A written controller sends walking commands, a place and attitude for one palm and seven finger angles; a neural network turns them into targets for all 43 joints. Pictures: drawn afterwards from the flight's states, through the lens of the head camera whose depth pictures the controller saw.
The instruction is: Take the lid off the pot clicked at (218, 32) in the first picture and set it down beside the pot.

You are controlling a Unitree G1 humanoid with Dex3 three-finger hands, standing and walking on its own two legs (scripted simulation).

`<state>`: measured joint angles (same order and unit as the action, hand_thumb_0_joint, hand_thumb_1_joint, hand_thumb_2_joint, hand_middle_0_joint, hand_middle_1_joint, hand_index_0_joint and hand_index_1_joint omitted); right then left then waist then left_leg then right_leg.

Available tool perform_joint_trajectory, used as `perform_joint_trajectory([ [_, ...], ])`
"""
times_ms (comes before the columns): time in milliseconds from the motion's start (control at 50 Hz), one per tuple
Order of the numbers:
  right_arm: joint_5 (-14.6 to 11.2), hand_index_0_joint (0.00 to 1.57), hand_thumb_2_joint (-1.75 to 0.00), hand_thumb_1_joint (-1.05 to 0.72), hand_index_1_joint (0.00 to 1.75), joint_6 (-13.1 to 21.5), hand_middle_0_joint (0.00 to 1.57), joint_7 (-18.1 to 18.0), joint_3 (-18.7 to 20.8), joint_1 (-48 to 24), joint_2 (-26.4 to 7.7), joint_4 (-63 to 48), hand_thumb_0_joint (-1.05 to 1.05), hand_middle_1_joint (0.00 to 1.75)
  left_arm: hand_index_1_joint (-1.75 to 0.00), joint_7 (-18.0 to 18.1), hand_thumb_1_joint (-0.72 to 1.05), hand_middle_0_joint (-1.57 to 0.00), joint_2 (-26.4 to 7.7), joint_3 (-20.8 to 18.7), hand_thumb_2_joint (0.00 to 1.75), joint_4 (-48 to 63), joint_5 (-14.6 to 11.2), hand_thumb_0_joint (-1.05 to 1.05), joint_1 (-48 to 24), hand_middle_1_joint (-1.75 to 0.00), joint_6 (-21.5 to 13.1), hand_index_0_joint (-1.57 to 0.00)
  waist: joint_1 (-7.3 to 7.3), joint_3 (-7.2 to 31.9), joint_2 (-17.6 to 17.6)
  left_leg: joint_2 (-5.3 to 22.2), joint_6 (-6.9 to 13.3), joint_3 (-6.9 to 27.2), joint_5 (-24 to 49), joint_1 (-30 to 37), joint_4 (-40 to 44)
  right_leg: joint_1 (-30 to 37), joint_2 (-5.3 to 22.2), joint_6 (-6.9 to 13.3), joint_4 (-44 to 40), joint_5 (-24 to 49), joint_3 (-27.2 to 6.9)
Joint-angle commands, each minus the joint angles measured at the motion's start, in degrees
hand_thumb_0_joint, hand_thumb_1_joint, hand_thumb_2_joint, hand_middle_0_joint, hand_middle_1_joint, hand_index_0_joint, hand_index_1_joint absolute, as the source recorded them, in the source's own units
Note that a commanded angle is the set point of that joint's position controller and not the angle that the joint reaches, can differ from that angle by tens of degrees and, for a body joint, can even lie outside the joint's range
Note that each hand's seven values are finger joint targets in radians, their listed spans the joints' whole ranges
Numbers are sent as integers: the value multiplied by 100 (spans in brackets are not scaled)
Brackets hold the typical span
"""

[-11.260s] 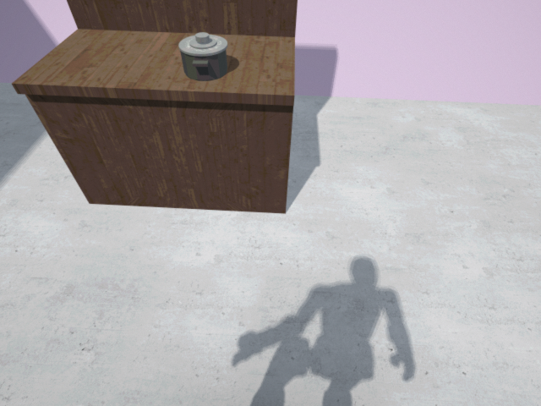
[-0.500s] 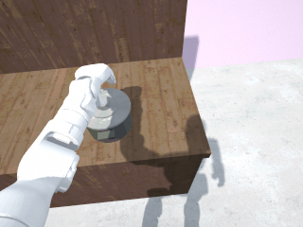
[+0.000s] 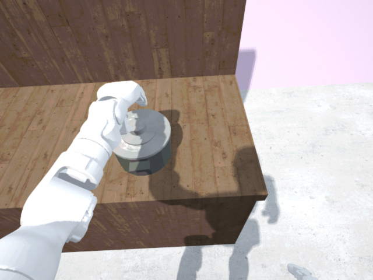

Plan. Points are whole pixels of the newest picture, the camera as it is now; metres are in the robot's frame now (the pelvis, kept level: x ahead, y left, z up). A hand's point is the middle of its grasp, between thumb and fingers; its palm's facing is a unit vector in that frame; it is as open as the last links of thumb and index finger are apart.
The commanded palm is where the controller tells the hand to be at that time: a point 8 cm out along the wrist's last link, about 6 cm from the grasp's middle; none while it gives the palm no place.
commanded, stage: lower the open fingers around the knob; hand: left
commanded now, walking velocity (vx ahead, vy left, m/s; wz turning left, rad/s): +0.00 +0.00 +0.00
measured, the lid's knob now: (137, 126) +0.49 +0.13 +0.02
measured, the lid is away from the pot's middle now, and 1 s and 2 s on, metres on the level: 0.00 0.00 0.00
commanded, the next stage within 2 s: none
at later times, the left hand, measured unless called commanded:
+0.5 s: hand (133, 124) +0.46 +0.12 +0.07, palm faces -0.35 -0.05 -0.94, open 10.2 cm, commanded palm +0.46 +0.13 +0.13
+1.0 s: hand (136, 128) +0.46 +0.12 +0.05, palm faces -0.36 -0.04 -0.93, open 10.2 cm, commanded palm +0.46 +0.12 +0.10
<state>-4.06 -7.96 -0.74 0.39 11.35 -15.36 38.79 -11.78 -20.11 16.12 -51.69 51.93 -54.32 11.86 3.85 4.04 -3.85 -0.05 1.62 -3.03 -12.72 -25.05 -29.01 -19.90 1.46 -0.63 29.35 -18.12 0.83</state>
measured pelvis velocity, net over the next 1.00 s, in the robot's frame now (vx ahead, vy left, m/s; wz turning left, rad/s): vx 0.00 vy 0.00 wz -0.02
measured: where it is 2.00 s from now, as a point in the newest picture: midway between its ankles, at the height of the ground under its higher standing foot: outside the picture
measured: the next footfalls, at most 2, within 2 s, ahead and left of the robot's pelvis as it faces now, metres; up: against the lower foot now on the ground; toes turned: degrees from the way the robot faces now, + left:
none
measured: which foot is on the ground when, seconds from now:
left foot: down 0.00-1.00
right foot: down 0.00-1.00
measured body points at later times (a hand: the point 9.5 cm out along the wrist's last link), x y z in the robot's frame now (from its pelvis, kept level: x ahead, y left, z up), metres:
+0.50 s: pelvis -0.01 +0.00 +0.00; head +0.04 -0.03 +0.45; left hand +0.47 +0.12 +0.12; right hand +0.06 -0.27 -0.14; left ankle +0.01 +0.10 -0.73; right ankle -0.04 -0.13 -0.73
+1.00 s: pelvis +0.00 +0.00 +0.00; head +0.05 -0.03 +0.44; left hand +0.47 +0.12 +0.10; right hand +0.05 -0.27 -0.14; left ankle +0.01 +0.10 -0.73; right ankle -0.04 -0.13 -0.73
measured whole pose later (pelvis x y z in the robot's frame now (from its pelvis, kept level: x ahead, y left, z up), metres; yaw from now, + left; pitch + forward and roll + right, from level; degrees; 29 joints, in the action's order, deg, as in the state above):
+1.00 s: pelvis +0.00 +0.00 +0.00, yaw -1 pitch +11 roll +0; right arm -3.8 -7.7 -2.1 1.0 14.1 -15.5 41.2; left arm -6.3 -18.6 14.9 -60.0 53.3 -53.9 10.9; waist 5.7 4.9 -3.6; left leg 1.2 1.2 -3.8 -13.2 -28.6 -30.9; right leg -23.9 0.3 -0.2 31.1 -18.1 -0.1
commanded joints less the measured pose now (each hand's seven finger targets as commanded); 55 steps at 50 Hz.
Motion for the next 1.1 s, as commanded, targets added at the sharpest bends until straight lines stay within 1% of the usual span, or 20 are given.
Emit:
perform_joint_trajectory([
  [0, 7, 20, -90, -90, 30, 95, 20, -13, 204, -43, -708, -553, 0, 30, -8, 247, -28, -81, -1139, -388, 136, 1146, 85, 0, -3042, -8, 44, -81, 135, 2336, 461, -86, 255, 285, 2153, 2149, -100, 8, -271, 225, -206, 2553, 186],
  [80, -11, 20, -90, -90, 30, 74, 20, -64, 178, -52, -704, -507, 0, 30, -8, 241, -28, -81, -921, -206, 136, 693, 57, 0, -2966, -8, 111, -81, 200, 2006, 632, -90, 249, 273, 1717, 1908, -28, -100, -271, 220, -246, 2214, 204],
  [140, 30, 20, -90, -90, 30, 121, 20, -84, 212, -17, -699, -516, 0, 30, -8, 236, -28, -81, -906, -227, 136, 1020, 7, 0, -3243, -8, 17, -81, 209, 2291, 467, -96, 266, 281, 1788, 2120, -58, -59, -257, 225, -246, 2252, 163],
  [160, 37, 20, -90, -90, 30, 132, 20, -89, 197, 18, -712, -510, 0, 30, -8, 251, -28, -81, -1152, -419, 136, 1002, 62, 0, -3163, -8, -21, -81, 152, 2425, 448, -111, 260, 293, 1830, 2124, -55, 24, -261, 230, -234, 2308, 150],
  [240, 10, 20, -90, -90, 30, 89, 20, -138, 179, 40, -740, -434, 0, 30, -8, 298, -28, -81, -970, -286, 136, 431, 71, 0, -2957, -8, 29, -81, 226, 1925, 731, -76, 261, 199, 1447, 1661, 2, -70, -257, 205, -292, 2124, 125],
  [280, 32, 20, -90, -90, 30, 140, 20, -142, 195, 65, -706, -475, 0, 30, -8, 352, -28, -81, -987, -282, 136, 847, 82, 0, -3333, -8, -48, -81, 213, 2229, 358, -81, 250, 249, 1538, 1918, -3, -81, -255, 234, -254, 2099, 136],
  [320, 44, 20, -90, -90, 30, 184, 20, -147, 217, 108, -692, -482, 0, 30, -8, 390, -28, -81, -1003, -368, 136, 869, 120, 0, -3213, -8, -141, -81, 194, 2448, 394, -73, 260, 295, 1774, 2050, -63, -91, -273, 249, -242, 2175, 132],
  [400, 26, 20, -90, -90, 30, 161, 20, -160, 202, 190, -741, -394, 0, 30, -8, 524, -28, -81, -1013, -364, 136, 360, 158, 0, -2843, -8, -29, -81, 191, 2083, 588, -74, 253, 190, 1439, 1653, 4, -105, -289, 217, -283, 2088, 129],
  [440, 37, 20, -90, -90, 30, 172, 20, -168, 226, 187, -758, -426, 0, 30, -8, 570, -28, -81, -1195, -520, 136, 514, 132, 0, -2913, -8, -46, -81, 171, 2216, 542, -61, 267, 171, 1522, 1636, -13, 99, -263, 221, -255, 2262, 88],
  [540, 47, 20, -90, -90, 30, 197, 20, -169, 285, 281, -743, -383, 0, 30, -8, 584, -28, -81, -879, -320, 136, 482, 126, 0, -2796, -8, -77, -81, 233, 2257, 446, -39, 275, 178, 1670, 1818, -65, -76, -296, 220, -253, 2239, 118],
  [560, 43, 20, -90, -90, 30, 200, 20, -165, 280, 325, -769, -342, 0, 30, -8, 604, -28, -81, -1089, -453, 136, 513, 164, 0, -2835, -8, -96, -81, 212, 2317, 426, -45, 273, 190, 1636, 1824, -57, -87, -303, 218, -262, 2210, 108],
  [640, 50, 20, -90, -90, 30, 204, 20, -185, 297, 356, -761, -313, 0, 30, -8, 643, -28, -81, -909, -336, 136, 483, 125, 0, -2835, -8, -145, -81, 274, 2262, 473, -38, 283, 151, 1638, 1752, -96, -97, -302, 213, -242, 2256, 101],
  [680, 49, 20, -90, -90, 30, 195, 20, -203, 290, 402, -785, -275, 0, 30, -8, 708, -28, -81, -1166, -532, 136, 291, 184, 0, -2695, -8, -130, -81, 252, 2212, 488, -26, 275, 131, 1603, 1673, -102, -121, -303, 215, -232, 2254, 87],
  [740, 46, 20, -90, -90, 30, 202, 20, -197, 302, 424, -778, -226, 0, 30, -8, 726, -28, -81, -784, -249, 136, 140, 150, 0, -2704, -8, -101, -81, 334, 2065, 473, -22, 266, 93, 1527, 1578, -133, -283, -310, 208, -222, 2192, 99],
  [780, 38, 20, -90, -90, 30, 191, 20, -201, 295, 461, -810, -191, 0, 30, -8, 753, -28, -81, -1021, -411, 136, 21, 166, 0, -2757, -8, -55, -81, 332, 2072, 551, -8, 266, 105, 1456, 1523, -137, -290, -315, 207, -196, 2124, 93],
  [840, 69, 20, -90, -90, 30, 197, 20, -172, 320, 442, -768, -262, 0, 30, -8, 726, -28, -81, -838, -327, 136, 313, 173, 0, -2725, -8, -123, -81, 280, 2484, 240, -18, 251, 134, 1903, 1823, -236, -227, -312, 233, -101, 2425, 98],
  [920, 41, 20, -90, -90, 30, 150, 20, -163, 300, 418, -783, -248, 0, 30, -8, 710, -28, -81, -866, -367, 136, -25, 191, 0, -2567, -8, -82, -81, 300, 2191, 598, -23, 257, 109, 1724, 1490, -227, -286, -330, 215, -135, 2364, 105],
  [960, 36, 20, -90, -90, 30, 137, 20, -185, 292, 434, -818, -250, 0, 30, -8, 748, -28, -81, -1190, -568, 136, -45, 195, 0, -2601, -8, -40, -81, 278, 2212, 666, -27, 268, 92, 1559, 1436, -193, -173, -318, 195, -144, 2305, 70],
  [1000, 38, 20, -90, -90, 30, 149, 20, -172, 297, 407, -767, -269, 0, 30, -8, 725, -28, -81, -841, -294, 136, 99, 202, 0, -2692, -8, -38, -81, 306, 2265, 461, -39, 260, 93, 1645, 1575, -217, -279, -321, 208, -134, 2327, 97],
  [1080, 35, 20, -90, -90, 30, 127, 20, -193, 277, 409, -788, -286, 0, 30, -8, 696, -28, -81, -1012, -424, 136, -119, 160, 0, -2432, -8, -40, -81, 302, 2097, 598, -27, 266, 61, 1606, 1416, -225, -192, -307, 191, -148, 2384, 78],
])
